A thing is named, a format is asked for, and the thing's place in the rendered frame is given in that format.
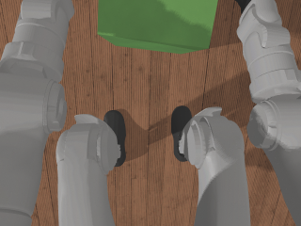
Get right robot hand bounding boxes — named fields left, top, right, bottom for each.
left=235, top=0, right=251, bottom=14

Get robot left upper arm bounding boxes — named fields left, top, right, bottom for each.
left=0, top=73, right=68, bottom=226

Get robot right thigh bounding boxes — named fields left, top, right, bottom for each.
left=185, top=116, right=251, bottom=226

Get robot right upper arm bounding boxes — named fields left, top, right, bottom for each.
left=246, top=99, right=301, bottom=226

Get right robot forearm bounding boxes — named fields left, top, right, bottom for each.
left=236, top=0, right=301, bottom=104

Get left robot forearm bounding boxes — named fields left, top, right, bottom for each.
left=0, top=0, right=75, bottom=83

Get left robot foot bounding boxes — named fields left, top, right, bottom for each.
left=103, top=110, right=126, bottom=167

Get carton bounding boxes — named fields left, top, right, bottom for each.
left=97, top=0, right=218, bottom=54

